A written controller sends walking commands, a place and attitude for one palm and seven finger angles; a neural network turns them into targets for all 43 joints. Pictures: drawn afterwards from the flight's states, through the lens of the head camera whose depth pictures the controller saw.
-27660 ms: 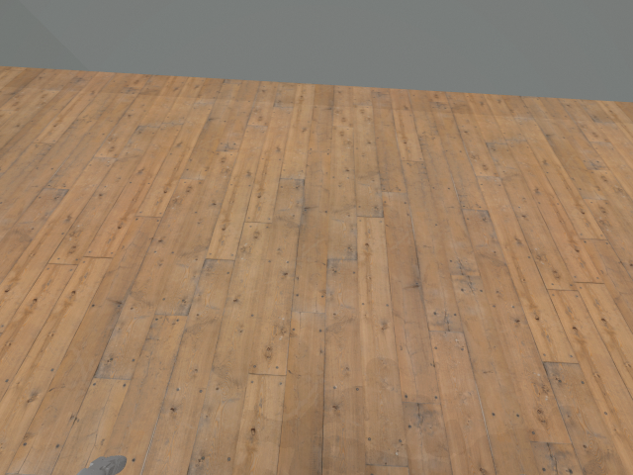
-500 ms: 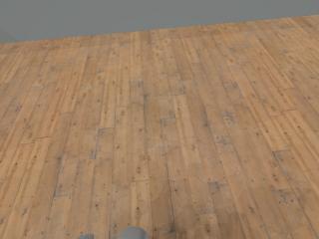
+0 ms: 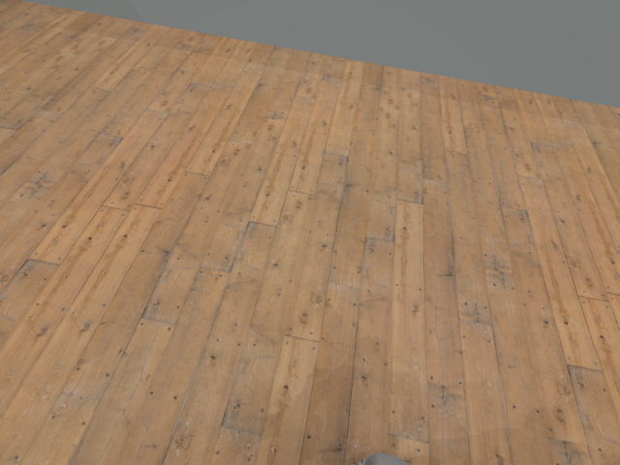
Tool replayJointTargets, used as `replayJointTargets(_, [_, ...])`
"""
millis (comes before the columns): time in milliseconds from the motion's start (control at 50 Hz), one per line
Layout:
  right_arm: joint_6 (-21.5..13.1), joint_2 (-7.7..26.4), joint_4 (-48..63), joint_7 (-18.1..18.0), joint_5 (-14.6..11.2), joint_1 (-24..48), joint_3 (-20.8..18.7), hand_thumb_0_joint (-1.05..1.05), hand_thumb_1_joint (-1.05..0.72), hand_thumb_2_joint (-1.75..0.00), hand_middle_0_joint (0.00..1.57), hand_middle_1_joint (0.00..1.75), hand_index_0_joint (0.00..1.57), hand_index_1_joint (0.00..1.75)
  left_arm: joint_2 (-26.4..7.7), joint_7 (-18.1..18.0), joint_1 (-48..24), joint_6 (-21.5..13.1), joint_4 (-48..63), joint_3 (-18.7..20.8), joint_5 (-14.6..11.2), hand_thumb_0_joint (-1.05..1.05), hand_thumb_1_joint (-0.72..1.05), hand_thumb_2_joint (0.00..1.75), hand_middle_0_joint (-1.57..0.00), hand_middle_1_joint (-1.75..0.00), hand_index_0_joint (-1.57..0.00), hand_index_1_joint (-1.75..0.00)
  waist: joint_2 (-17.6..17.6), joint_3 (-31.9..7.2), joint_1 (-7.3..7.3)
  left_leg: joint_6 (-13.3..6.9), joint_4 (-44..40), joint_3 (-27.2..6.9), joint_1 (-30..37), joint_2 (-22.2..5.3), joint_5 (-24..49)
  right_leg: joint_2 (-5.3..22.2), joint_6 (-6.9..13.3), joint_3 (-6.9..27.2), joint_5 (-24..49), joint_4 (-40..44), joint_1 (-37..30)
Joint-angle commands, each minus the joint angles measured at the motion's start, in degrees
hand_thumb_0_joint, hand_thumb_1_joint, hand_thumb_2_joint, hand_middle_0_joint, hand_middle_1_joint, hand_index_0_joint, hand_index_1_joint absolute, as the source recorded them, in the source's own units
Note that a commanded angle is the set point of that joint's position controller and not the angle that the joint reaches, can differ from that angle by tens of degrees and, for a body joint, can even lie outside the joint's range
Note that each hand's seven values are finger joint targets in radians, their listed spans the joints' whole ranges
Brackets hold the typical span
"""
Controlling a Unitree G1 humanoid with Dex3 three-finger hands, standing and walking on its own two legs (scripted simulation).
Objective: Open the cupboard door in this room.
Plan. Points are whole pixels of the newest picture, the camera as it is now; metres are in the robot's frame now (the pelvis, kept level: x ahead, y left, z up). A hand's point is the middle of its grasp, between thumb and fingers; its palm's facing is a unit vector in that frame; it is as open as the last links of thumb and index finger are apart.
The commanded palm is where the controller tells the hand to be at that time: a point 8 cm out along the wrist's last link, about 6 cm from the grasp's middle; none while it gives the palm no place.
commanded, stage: turn or walk to find it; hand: left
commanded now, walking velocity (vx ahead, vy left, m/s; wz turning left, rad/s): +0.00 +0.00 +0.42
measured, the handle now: out of the picture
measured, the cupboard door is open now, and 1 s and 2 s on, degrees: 0 0 0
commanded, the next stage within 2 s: stand and wait in 0.40 s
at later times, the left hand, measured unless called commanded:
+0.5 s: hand out of the picture +0.00 +0.13 -0.15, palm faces +0.22 -0.94 -0.27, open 7.4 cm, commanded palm none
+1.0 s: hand out of the picture -0.05 +0.14 -0.19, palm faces +0.10 -0.97 -0.24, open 7.4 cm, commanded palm none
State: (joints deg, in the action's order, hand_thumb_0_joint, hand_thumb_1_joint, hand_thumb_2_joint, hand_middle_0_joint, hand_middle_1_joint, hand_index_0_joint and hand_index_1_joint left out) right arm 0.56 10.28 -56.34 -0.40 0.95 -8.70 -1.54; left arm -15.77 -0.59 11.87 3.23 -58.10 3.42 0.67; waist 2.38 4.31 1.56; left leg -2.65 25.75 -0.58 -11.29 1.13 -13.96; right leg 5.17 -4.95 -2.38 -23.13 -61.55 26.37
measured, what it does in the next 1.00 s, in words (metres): steps on the spot: right foot, then left foot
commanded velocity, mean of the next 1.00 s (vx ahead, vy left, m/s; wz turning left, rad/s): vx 0.00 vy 0.00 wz -0.14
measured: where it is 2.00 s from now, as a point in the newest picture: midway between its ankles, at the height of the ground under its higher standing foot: outside the picture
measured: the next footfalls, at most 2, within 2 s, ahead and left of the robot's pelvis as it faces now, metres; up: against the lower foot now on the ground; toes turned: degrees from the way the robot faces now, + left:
right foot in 0.28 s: +0.03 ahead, -0.15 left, +0.00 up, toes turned +4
left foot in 0.70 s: -0.08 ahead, +0.08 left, +0.00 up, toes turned +13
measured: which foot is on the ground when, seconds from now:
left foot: down 0.00-0.28, up 0.30-0.68, down 0.70-1.00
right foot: up 0.00-0.26, down 0.28-0.74, up 0.76-0.98, down 1.00-1.00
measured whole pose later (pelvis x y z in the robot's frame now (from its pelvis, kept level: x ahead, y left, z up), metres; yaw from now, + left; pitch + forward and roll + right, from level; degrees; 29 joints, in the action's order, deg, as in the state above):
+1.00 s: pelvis -0.07 -0.07 -0.02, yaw +1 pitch -2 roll +1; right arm 1.1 10.9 -58.1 -1.3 1.5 -8.0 -3.5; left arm -12.1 1.3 13.8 2.5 -58.1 4.0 1.1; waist -0.8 5.5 2.4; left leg 3.3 36.6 9.5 -10.4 -7.5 -23.0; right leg 2.3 -1.3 -5.5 -16.6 -36.7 17.1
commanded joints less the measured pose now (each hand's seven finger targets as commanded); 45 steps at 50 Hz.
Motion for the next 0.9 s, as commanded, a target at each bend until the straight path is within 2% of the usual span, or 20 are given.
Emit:
replayJointTargets(0, [-0.4,12.2,2.1,-1.0,0.0,-5.3,-3.6,0.00,-0.90,-0.90,0.20,0.30,0.20,0.30,-2.9,-0.5,-2.9,-1.3,5.1,0.5,0.1,0.00,0.90,0.90,-0.20,-0.30,-0.20,-0.30,-9.8,-4.4,-3.17,-6.9,-6.4,-14.0,8.2,-14.5,29.3,0.1,-0.6,1.3,-0.8,2.7,4.3])
replayJointTargets(120, [0.2,12.6,2.8,-0.8,0.5,-5.1,-4.2,0.00,-0.90,-0.90,0.20,0.30,0.20,0.30,-1.9,-0.6,-5.0,-1.6,6.8,0.2,-0.2,0.00,0.90,0.90,-0.20,-0.30,-0.20,-0.30,-11.2,-4.8,-3.49,-7.8,-5.6,-19.5,4.0,-13.8,24.8,-1.9,0.4,1.1,-3.1,13.3,-1.8])
replayJointTargets(180, [0.6,12.7,3.5,-0.6,0.6,-3.5,-4.5,0.00,-0.90,-0.90,0.20,0.30,0.20,0.30,-1.5,-0.8,-2.0,-1.9,6.5,0.4,-0.6,0.00,0.90,0.90,-0.20,-0.30,-0.20,-0.30,-12.3,-5.6,-2.11,-6.9,-4.3,-21.1,-0.8,-12.2,22.7,-3.5,1.2,0.4,-0.5,22.8,-9.4])
replayJointTargets(220, [0.6,11.9,4.0,-0.4,0.1,-2.6,-4.6,0.00,-0.90,-0.90,0.20,0.30,0.20,0.30,-2.5,-0.9,2.7,-2.7,5.4,0.6,-0.6,0.00,0.90,0.90,-0.20,-0.30,-0.20,-0.30,-9.1,-7.8,0.26,-4.3,0.0,-19.9,-5.3,-9.4,18.4,-3.2,1.6,-0.1,9.6,36.2,-19.0])
replayJointTargets(240, [0.4,9.7,4.3,-0.2,-0.4,-3.4,-4.3,0.00,-0.90,-0.90,0.20,0.30,0.20,0.30,-4.8,-1.2,4.7,-3.5,5.2,1.0,-0.1,0.00,0.90,0.90,-0.20,-0.30,-0.20,-0.30,-2.9,-9.0,0.80,-1.1,5.1,-16.8,-11.4,-5.9,9.8,2.2,2.7,4.4,12.5,42.9,-26.4])
replayJointTargets(260, [0.2,6.0,5.3,0.2,-0.7,-4.5,-3.7,0.00,-0.90,-0.90,0.20,0.30,0.20,0.30,-9.4,-1.7,4.7,-4.0,5.4,2.0,0.7,0.00,0.90,0.90,-0.20,-0.30,-0.20,-0.30,11.9,-8.2,0.63,3.4,16.3,-6.1,-20.9,2.5,-9.6,16.8,8.4,18.7,16.4,45.3,-30.3])
replayJointTargets(280, [1.0,8.1,5.8,-0.1,0.0,-3.0,-4.5,0.00,-0.90,-0.90,0.20,0.30,0.20,0.30,-10.2,-1.4,4.0,-3.8,6.5,2.0,0.3,0.00,0.90,0.90,-0.20,-0.30,-0.20,-0.30,12.3,-6.3,1.25,3.9,27.2,-5.3,-20.5,2.3,-19.7,22.5,13.5,21.0,19.4,46.0,-21.9])
replayJointTargets(300, [2.0,8.9,5.2,0.0,0.3,-2.2,-4.8,0.00,-0.90,-0.90,0.20,0.30,0.20,0.30,-8.9,-1.6,1.9,-3.8,7.2,2.4,0.2,0.00,0.90,0.90,-0.20,-0.30,-0.20,-0.30,11.2,-3.6,0.56,3.6,35.6,-6.9,-19.7,0.8,-18.4,21.0,14.8,21.0,15.0,47.1,-15.4])
replayJointTargets(340, [2.7,7.9,2.7,0.7,0.4,-4.8,-4.9,0.00,-0.90,-0.90,0.20,0.30,0.20,0.30,-5.4,-1.6,-3.4,-3.6,8.3,1.3,0.2,0.00,0.90,0.90,-0.20,-0.30,-0.20,-0.30,3.5,-0.6,-3.00,4.2,43.2,-5.6,-19.4,-0.8,-11.0,14.7,12.4,11.0,15.3,45.5,-12.6])
replayJointTargets(380, [3.0,7.1,1.6,1.1,0.4,-6.9,-4.5,0.00,-0.90,-0.90,0.20,0.30,0.20,0.30,-3.9,-1.4,-3.3,-4.1,8.6,0.9,0.2,0.00,0.90,0.90,-0.20,-0.30,-0.20,-0.30,5.2,-0.9,-3.26,5.3,45.3,-3.9,-18.9,-1.3,-6.5,11.9,10.6,5.2,17.3,45.3,-12.7])
replayJointTargets(460, [2.5,5.9,0.4,0.5,0.3,-5.4,-3.5,0.00,-0.90,-0.90,0.20,0.30,0.20,0.30,-3.2,-1.4,1.4,-4.4,6.0,0.3,0.7,0.00,0.90,0.90,-0.20,-0.30,-0.20,-0.30,6.7,-1.3,-1.35,5.8,36.3,-2.1,-15.3,-2.5,-6.6,10.8,11.4,5.8,19.1,45.8,-13.9])
replayJointTargets(560, [0.5,4.3,-0.9,-0.4,-0.1,-2.7,-1.7,0.00,-0.90,-0.90,0.20,0.30,0.20,0.30,-4.3,-0.9,7.3,-4.5,1.2,0.3,1.1,0.00,0.90,0.90,-0.20,-0.30,-0.20,-0.30,8.0,-4.2,1.55,5.0,11.4,2.9,-7.0,-2.8,-10.7,9.1,14.2,9.8,28.8,44.1,-19.7])
replayJointTargets(620, [-0.3,4.6,-3.0,-1.4,-0.5,-6.0,-1.3,0.00,-0.90,-0.90,0.20,0.30,0.20,0.30,-4.7,-0.9,5.5,-3.9,-0.3,0.8,0.3,0.00,0.90,0.90,-0.20,-0.30,-0.20,-0.30,7.6,-6.0,-0.71,4.8,-1.5,4.2,1.1,-2.7,-2.7,7.7,12.3,11.4,33.2,40.3,-18.4])
replayJointTargets(640, [-0.9,5.3,-3.7,-1.6,-0.6,-7.0,-1.3,0.00,-0.90,-0.90,0.20,0.30,0.20,0.30,-3.9,-0.9,5.0,-3.6,-0.4,0.8,0.0,0.00,0.90,0.90,-0.20,-0.30,-0.20,-0.30,5.2,-6.8,-1.43,4.2,-5.9,3.9,6.1,-3.6,1.6,6.3,10.7,10.9,32.5,38.4,-15.5])
replayJointTargets(680, [-1.5,9.2,-3.7,-2.2,-0.4,-6.9,-2.0,0.00,-0.90,-0.90,0.20,0.30,0.20,0.30,-1.6,-0.5,4.7,-3.0,0.2,0.6,-0.3,0.00,0.90,0.90,-0.20,-0.30,-0.20,-0.30,-4.5,-7.4,-1.69,1.2,-4.0,-1.5,13.4,-12.4,13.3,0.3,6.8,6.6,24.3,34.1,-7.1])
replayJointTargets(700, [-1.4,11.0,-3.2,-2.7,-0.2,-6.4,-2.4,0.00,-0.90,-0.90,0.20,0.30,0.20,0.30,-0.1,-0.1,4.6,-2.8,0.6,0.5,-0.3,0.00,0.90,0.90,-0.20,-0.30,-0.20,-0.30,-9.5,-7.4,-1.90,-1.3,-3.7,-5.0,14.3,-17.6,19.4,-1.9,5.6,3.9,17.3,30.2,-3.9])
replayJointTargets(720, [-1.2,11.5,-3.4,-3.0,0.0,-5.3,-2.9,0.00,-0.90,-0.90,0.20,0.30,0.20,0.30,-0.1,0.1,1.4,-1.9,1.0,0.5,-0.3,0.00,0.90,0.90,-0.20,-0.30,-0.20,-0.30,-19.5,-4.1,-2.86,-4.2,-7.4,-7.3,11.1,-21.4,23.7,-3.3,4.2,0.6,1.2,21.7,-1.1])
replayJointTargets(740, [-0.9,10.6,-2.9,-3.2,0.3,-4.8,-2.7,0.00,-0.90,-0.90,0.20,0.30,0.20,0.30,-1.0,0.2,0.5,-0.9,1.5,0.9,0.0,0.00,0.90,0.90,-0.20,-0.30,-0.20,-0.30,-18.5,-1.4,-3.01,-6.7,-8.8,-7.2,6.8,-23.0,24.7,-3.5,3.6,1.9,-6.7,12.6,0.0])
replayJointTargets(780, [-0.7,10.3,-1.4,-3.1,0.6,-1.5,-2.9,0.00,-0.90,-0.90,0.20,0.30,0.20,0.30,0.0,0.6,1.7,-0.4,1.3,1.5,0.3,0.00,0.90,0.90,-0.20,-0.30,-0.20,-0.30,-14.0,0.9,-1.08,-6.8,-6.4,-2.7,5.1,-21.4,26.6,-2.8,3.6,2.2,-6.8,6.4,2.0])
replayJointTargets(880, [-0.2,11.6,0.2,-2.2,0.8,-0.5,-4.5,0.00,-0.90,-0.90,0.20,0.30,0.20,0.30,1.3,1.5,2.4,-0.9,2.5,1.4,0.5,0.00,0.90,0.90,-0.20,-0.30,-0.20,-0.30,-14.4,-1.0,-1.17,-4.6,-1.5,2.2,5.3,-19.7,25.7,-3.0,3.0,-3.2,-3.2,16.2,-3.2])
